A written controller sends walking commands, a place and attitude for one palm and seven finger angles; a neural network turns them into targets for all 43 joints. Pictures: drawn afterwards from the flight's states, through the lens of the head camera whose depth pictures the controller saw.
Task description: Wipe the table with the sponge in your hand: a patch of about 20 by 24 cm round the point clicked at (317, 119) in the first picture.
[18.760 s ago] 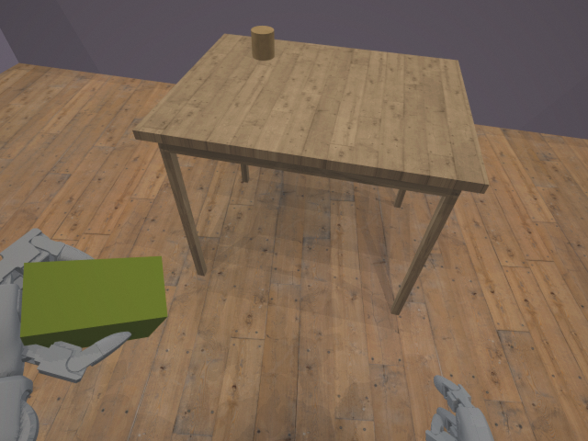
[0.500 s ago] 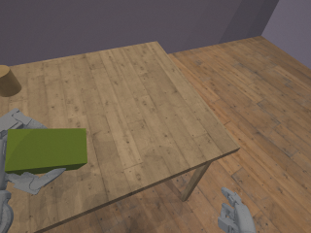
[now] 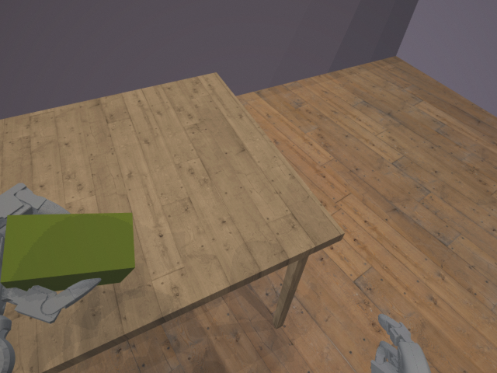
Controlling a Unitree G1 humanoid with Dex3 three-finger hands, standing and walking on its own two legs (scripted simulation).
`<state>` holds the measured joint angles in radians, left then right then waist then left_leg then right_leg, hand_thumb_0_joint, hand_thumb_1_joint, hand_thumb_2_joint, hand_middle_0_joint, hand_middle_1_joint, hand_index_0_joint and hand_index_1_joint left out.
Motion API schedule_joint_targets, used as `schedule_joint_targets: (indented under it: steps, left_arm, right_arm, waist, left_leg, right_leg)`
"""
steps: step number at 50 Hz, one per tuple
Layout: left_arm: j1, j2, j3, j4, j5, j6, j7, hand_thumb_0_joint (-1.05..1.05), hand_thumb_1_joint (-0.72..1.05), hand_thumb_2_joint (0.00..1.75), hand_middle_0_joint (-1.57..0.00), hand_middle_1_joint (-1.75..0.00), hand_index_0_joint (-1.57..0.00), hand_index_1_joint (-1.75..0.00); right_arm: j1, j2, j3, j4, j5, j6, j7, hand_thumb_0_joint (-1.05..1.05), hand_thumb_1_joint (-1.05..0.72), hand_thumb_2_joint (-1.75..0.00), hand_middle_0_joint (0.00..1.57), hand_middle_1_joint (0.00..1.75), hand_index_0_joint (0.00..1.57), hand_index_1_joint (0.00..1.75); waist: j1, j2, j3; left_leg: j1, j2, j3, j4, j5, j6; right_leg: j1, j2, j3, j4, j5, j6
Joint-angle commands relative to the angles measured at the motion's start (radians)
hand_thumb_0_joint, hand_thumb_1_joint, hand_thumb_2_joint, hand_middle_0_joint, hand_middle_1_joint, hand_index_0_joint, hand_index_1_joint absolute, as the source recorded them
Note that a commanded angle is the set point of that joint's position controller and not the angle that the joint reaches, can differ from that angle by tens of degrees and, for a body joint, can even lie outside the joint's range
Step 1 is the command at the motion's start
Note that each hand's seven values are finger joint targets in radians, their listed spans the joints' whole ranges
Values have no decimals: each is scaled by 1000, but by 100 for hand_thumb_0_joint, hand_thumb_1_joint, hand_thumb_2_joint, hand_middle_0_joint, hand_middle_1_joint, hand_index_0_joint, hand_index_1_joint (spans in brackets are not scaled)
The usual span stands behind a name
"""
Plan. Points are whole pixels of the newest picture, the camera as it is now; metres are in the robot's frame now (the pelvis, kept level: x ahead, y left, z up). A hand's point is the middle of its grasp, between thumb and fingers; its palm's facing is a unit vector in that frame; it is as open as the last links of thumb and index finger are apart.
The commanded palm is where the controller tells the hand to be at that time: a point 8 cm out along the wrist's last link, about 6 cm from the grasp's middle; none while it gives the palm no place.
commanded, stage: shuffle to correct the standing spot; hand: left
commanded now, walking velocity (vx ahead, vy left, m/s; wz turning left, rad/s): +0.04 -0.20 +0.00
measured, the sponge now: (91, 253) +0.23 +0.20 +0.15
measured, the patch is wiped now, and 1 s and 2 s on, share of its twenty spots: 0.00 0.00 0.00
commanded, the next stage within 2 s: come to a stop and stand still in 0.16 s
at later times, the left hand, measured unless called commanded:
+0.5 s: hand (10, 204) +0.25 +0.27 +0.21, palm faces +0.48 -0.75 -0.46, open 10.0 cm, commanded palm +0.17 +0.27 +0.18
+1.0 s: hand out of the picture +0.19 +0.32 +0.18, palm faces +0.46 -0.82 -0.33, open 10.0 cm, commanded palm +0.13 +0.35 +0.18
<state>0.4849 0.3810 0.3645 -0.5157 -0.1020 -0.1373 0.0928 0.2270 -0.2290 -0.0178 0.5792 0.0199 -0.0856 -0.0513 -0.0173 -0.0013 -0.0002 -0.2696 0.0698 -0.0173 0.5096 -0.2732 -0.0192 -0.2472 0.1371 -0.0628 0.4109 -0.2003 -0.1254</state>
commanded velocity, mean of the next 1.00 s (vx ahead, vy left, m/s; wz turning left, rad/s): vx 0.00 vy -0.05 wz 0.00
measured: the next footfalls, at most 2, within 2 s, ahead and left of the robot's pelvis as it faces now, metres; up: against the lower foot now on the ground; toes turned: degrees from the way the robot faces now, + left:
none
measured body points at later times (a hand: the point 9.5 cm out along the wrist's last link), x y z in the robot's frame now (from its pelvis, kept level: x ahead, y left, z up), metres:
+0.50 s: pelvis +0.01 -0.01 +0.00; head +0.04 -0.02 +0.44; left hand +0.22 +0.31 +0.24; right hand +0.18 -0.24 -0.09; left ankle +0.00 +0.16 -0.73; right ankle +0.01 -0.03 -0.74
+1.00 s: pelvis -0.01 +0.06 +0.00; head +0.02 +0.07 +0.45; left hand +0.16 +0.36 +0.19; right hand +0.20 -0.16 -0.07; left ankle +0.00 +0.16 -0.74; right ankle +0.01 -0.03 -0.74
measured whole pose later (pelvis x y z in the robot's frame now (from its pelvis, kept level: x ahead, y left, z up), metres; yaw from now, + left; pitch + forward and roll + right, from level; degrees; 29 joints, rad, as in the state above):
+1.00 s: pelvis -0.01 +0.06 +0.00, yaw +4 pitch +1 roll +0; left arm 0.40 0.40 0.34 -0.40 -0.12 -0.31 0.12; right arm 0.18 -0.24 0.00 0.61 0.02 -0.20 0.01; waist 0.05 -0.02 0.04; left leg -0.25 -0.05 -0.05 0.45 -0.21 0.02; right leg -0.25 0.01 -0.09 0.45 -0.22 -0.04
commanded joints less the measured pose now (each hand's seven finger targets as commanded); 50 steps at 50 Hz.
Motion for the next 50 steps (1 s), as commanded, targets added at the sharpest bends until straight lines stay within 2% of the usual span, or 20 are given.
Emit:
schedule_joint_targets:
  steps: [1, 12, 16, 17, 18, 19, 21, 22, 23, 24, 26, 27, 31, 32, 33, 36, 37, 43, 46, 50]
  left_arm:
    - [-49, 187, 135, -201, -7, -60, 20, 0, 10, 130, -120, -160, -120, -160]
    - [-25, 198, 141, -223, -12, -52, 15, 0, 10, 130, -120, -160, -120, -160]
    - [-31, 180, 133, -203, -7, -56, 23, 0, 10, 130, -120, -160, -120, -160]
    - [-852, 914, 368, -436, -28, -196, 34, 0, 10, 130, -120, -160, -120, -160]
    - [-581, 422, 359, -63, 2, -161, 16, 0, 10, 130, -120, -160, -120, -160]
    - [-372, 366, 283, 84, 10, -124, 15, 0, 10, 130, -120, -160, -120, -160]
    - [-255, 331, 233, 18, -1, -144, 2, 0, 10, 130, -120, -160, -120, -160]
    - [-165, 268, 184, 78, -5, -146, 0, 0, 10, 130, -120, -160, -120, -160]
    - [-88, 205, 132, 61, -17, -160, 1, 0, 10, 130, -120, -160, -120, -160]
    - [-50, 191, 111, 55, -24, -171, 6, 0, 10, 130, -120, -160, -120, -160]
    - [-42, 202, 101, 9, -23, -199, 16, 0, 10, 130, -120, -160, -120, -160]
    - [-70, 248, 132, -24, -17, -207, 30, 0, 10, 130, -120, -160, -120, -160]
    - [-159, 279, 167, -75, -7, -239, 54, 0, 10, 130, -120, -160, -120, -160]
    - [-202, 346, 216, -100, -1, -237, 65, 0, 10, 130, -120, -160, -120, -160]
    - [-195, 293, 181, -88, -3, -238, 63, 0, 10, 130, -120, -160, -120, -160]
    - [-189, 276, 161, -103, -7, -236, 68, 0, 10, 130, -120, -160, -120, -160]
    - [-175, 276, 161, -113, -8, -231, 71, 0, 10, 130, -120, -160, -120, -160]
    - [-118, 176, 78, -98, -20, -225, 58, 0, 10, 130, -120, -160, -120, -160]
    - [-154, 187, 82, -76, -25, -223, 46, 0, 10, 130, -120, -160, -120, -160]
    - [-182, 201, 87, -76, -28, -223, 34, 0, 10, 130, -120, -160, -120, -160]
  right_arm:
    - [-103, -105, -41, -170, 2, -42, -9, 0, -90, -90, 20, 30, 20, 30]
    - [-105, -103, -46, -172, 7, -25, 3, 0, -90, -90, 20, 30, 20, 30]
    - [-108, -97, -37, -176, 9, -19, 4, 0, -90, -90, 20, 30, 20, 30]
    - [42, -137, 102, -198, 47, -11, -75, 0, -90, -90, 20, 30, 20, 30]
    - [-72, -38, -8, -156, 35, -67, -45, 0, -90, -90, 20, 30, 20, 30]
    - [-72, -124, -8, -131, -7, -77, -17, 0, -90, -90, 20, 30, 20, 30]
    - [-33, -138, -24, -144, -9, -92, 23, 0, -90, -90, 20, 30, 20, 30]
    - [-48, -137, -18, -128, -1, -104, 42, 0, -90, -90, 20, 30, 20, 30]
    - [-17, -135, -19, -146, 4, -111, 58, 0, -90, -90, 20, 30, 20, 30]
    - [-32, -137, -18, -143, 9, -123, 73, 0, -90, -90, 20, 30, 20, 30]
    - [-40, -140, -19, -138, 12, -148, 85, 0, -90, -90, 20, 30, 20, 30]
    - [-73, -147, -16, -121, 14, -156, 85, 0, -90, -90, 20, 30, 20, 30]
    - [-63, -153, -25, -116, 0, -179, 64, 0, -90, -90, 20, 30, 20, 30]
    - [-88, -159, -26, -103, 1, -177, 61, 0, -90, -90, 20, 30, 20, 30]
    - [-65, -144, -28, -104, -1, -174, 55, 0, -90, -90, 20, 30, 20, 30]
    - [-56, -148, -34, -104, 2, -177, 60, 0, -90, -90, 20, 30, 20, 30]
    - [-77, -150, -33, -96, 7, -179, 61, 0, -90, -90, 20, 30, 20, 30]
    - [-59, -144, -41, -95, 9, -176, 62, 0, -90, -90, 20, 30, 20, 30]
    - [-84, -142, -41, -105, 12, -168, 55, 0, -90, -90, 20, 30, 20, 30]
    - [-95, -134, -29, -116, 12, -157, 50, 0, -90, -90, 20, 30, 20, 30]
  waist:
    - [18, 24, -121]
    - [12, 9, -136]
    - [15, -3, -126]
    - [-14, 194, -28]
    - [8, 134, -71]
    - [37, 118, -28]
    - [62, 15, -125]
    - [66, 25, -150]
    - [80, -45, -132]
    - [95, -83, -124]
    - [97, -110, -145]
    - [90, -31, -187]
    - [83, -63, -166]
    - [77, -26, -197]
    - [76, -26, -189]
    - [79, 7, -193]
    - [75, 42, -206]
    - [63, 32, -151]
    - [55, 9, -84]
    - [52, 26, -75]
  left_leg:
    - [56, 38, -3, -32, 134, 60]
    - [82, 30, 3, 10, 155, 53]
    - [58, 9, 6, 22, 105, 56]
    - [29, -41, 11, -46, 137, 59]
    - [61, 58, -27, -20, 120, 48]
    - [76, 13, -2, 6, 103, 50]
    - [-31, -31, 27, 74, 58, 56]
    - [0, -39, 25, 60, 59, 65]
    - [-53, -40, 19, 62, 98, 67]
    - [-70, -44, 16, 61, 144, 69]
    - [-54, -47, 1, 35, 189, 68]
    - [21, -43, 5, -4, 193, 74]
    - [-16, -53, -23, -7, 208, 62]
    - [26, -52, -32, -13, 198, 65]
    - [1, -53, -31, -9, 218, 62]
    - [-10, -68, -34, 6, 223, 54]
    - [43, -65, -45, -7, 232, 57]
    - [84, -37, -91, -66, 271, 46]
    - [43, -23, -130, -112, 210, 39]
    - [-2, -8, -171, -169, 125, 34]
  right_leg:
    - [83, -214, 180, -108, 195, 166]
    - [97, -236, 184, -80, 306, 149]
    - [115, -253, 222, -134, 257, 183]
    - [165, -159, 87, -90, 53, 168]
    - [-50, -201, 122, -44, -127, 118]
    - [-64, -170, 184, -63, -19, 116]
    - [78, -239, 260, -81, 92, 138]
    - [75, -239, 268, -75, 135, 146]
    - [127, -259, 248, -73, 224, 193]
    - [160, -269, 231, -62, 345, 209]
    - [179, -277, 189, -21, 483, 190]
    - [143, -262, 182, 3, 450, 187]
    - [168, -269, 188, -16, 426, 178]
    - [146, -263, 210, -12, 386, 166]
    - [183, -271, 186, -9, 416, 159]
    - [209, -290, 196, -5, 445, 148]
    - [172, -281, 204, -2, 404, 135]
    - [106, -255, 130, -12, 252, 100]
    - [62, -244, 116, -34, 131, 104]
    - [63, -230, 93, -35, 37, 112]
